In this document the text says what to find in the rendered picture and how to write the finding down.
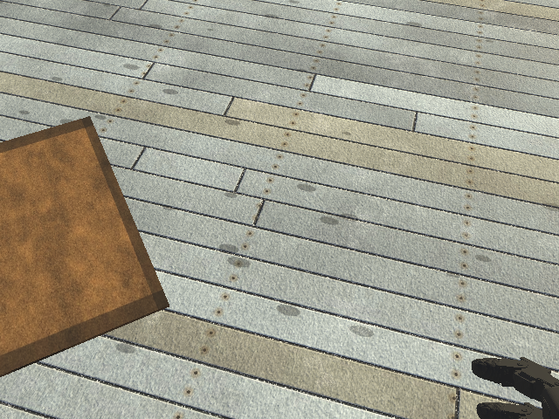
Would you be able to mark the robot right hand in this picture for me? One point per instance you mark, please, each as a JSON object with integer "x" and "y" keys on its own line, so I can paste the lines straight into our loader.
{"x": 527, "y": 377}

